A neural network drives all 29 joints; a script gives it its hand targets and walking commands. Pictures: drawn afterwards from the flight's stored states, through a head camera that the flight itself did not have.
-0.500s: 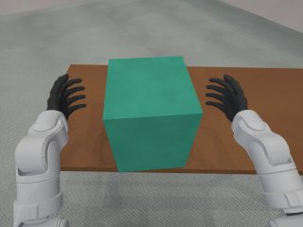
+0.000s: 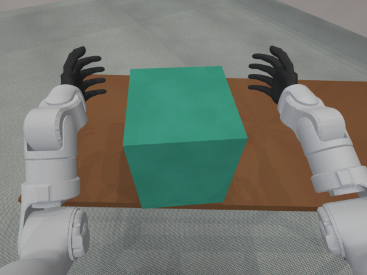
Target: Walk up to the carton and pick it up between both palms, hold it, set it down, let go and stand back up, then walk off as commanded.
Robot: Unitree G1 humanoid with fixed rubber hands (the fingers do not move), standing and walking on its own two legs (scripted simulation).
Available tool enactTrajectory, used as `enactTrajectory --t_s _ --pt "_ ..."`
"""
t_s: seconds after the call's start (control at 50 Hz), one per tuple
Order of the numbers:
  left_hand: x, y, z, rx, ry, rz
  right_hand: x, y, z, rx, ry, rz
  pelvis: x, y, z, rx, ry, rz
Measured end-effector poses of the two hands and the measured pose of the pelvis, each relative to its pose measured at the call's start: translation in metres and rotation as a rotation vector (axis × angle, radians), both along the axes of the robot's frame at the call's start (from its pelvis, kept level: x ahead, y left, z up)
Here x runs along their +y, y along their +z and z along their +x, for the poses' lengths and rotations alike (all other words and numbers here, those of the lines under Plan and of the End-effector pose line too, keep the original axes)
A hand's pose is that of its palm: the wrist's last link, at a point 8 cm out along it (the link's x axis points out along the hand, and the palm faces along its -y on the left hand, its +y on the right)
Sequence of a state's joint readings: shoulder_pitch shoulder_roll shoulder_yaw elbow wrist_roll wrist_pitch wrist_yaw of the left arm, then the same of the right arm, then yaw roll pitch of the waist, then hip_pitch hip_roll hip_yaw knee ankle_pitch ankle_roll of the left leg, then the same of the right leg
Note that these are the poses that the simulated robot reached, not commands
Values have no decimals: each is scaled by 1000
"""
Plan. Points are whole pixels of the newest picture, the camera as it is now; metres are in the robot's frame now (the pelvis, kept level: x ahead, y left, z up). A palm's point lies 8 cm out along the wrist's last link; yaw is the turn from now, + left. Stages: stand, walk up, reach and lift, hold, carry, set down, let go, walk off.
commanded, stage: reach and lift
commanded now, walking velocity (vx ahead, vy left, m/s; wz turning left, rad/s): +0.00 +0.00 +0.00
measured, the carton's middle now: (180, 140) +0.39 +0.04 +0.07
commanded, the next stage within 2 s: none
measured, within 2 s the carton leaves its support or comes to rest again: neither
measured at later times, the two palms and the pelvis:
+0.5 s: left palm (90, 127) +0.37 +0.23 +0.13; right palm (260, 121) +0.41 -0.14 +0.13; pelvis +0.00 +0.00 +0.00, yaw +2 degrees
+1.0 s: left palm (105, 129) +0.38 +0.20 +0.11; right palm (254, 122) +0.42 -0.13 +0.11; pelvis +0.00 -0.01 +0.00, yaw +1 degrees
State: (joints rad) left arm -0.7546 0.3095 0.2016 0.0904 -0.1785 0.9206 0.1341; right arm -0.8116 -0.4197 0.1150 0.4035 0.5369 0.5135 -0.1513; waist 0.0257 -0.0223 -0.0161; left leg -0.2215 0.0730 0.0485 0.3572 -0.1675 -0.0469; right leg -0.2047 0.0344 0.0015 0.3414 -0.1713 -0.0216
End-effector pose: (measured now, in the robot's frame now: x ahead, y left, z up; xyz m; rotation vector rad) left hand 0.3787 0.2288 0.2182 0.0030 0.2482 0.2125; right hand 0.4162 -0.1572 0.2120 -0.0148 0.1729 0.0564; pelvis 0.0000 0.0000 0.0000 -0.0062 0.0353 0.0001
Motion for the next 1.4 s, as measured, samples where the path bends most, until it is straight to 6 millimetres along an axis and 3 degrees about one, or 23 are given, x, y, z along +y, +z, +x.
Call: enactTrajectory --t_s 0.12,0.22,0.52,0.68,1.02,1.2,1.4 --pt "4 8 9 -8 7 -8 3 8 10 2 -2 1 -1 0 1 3 10 -2" --pt "9 -2 12 11 22 -8 6 2 14 13 -11 1 -1 1 3 -5 15 -3" --pt "-5 -94 -9 101 -20 -30 22 -88 -12 112 -36 16 0 0 -3 -19 34 -8" --pt "-19 -114 -3 101 -20 -23 28 -112 -11 113 -61 21 -2 -3 -9 42 32 -9" --pt "-30 -105 0 60 -29 -34 29 -98 0 62 -65 14 -6 -2 -3 26 26 -4" --pt "-40 -109 6 47 -17 -40 53 -98 -2 57 -58 36 -7 -2 -4 46 22 -4" --pt "-39 -108 9 48 -3 -21 54 -99 1 54 -77 39 -3 -3 -6 51 22 -8"
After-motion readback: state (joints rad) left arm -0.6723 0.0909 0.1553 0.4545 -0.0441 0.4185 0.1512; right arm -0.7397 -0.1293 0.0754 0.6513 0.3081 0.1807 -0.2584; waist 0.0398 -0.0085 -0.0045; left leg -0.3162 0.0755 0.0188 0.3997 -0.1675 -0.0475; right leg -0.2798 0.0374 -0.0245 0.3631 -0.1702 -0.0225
